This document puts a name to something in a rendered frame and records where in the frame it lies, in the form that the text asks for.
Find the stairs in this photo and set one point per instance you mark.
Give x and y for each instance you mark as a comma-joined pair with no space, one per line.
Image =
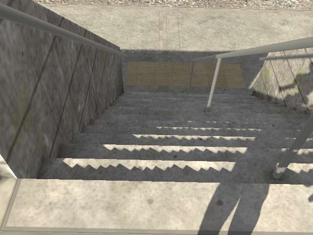
170,137

